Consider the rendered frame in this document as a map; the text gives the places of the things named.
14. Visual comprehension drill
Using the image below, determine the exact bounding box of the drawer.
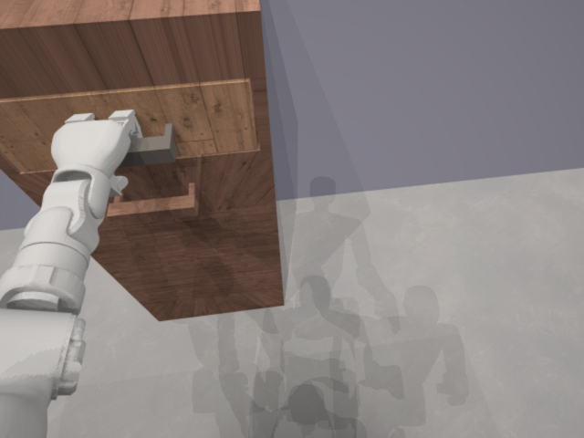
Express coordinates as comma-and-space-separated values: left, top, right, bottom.
0, 78, 257, 172

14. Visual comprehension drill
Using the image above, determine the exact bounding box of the handle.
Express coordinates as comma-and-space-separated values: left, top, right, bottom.
107, 195, 198, 225
118, 123, 176, 168

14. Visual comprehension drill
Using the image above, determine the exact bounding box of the left robot forearm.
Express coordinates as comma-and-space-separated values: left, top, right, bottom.
0, 164, 111, 316

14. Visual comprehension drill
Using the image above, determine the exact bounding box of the cabinet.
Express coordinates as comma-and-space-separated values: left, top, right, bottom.
0, 0, 284, 321

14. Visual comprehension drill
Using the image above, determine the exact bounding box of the robot left upper arm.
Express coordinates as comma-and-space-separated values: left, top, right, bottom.
0, 308, 86, 438

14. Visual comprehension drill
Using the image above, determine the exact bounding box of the left robot hand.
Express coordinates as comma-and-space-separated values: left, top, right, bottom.
51, 109, 143, 197

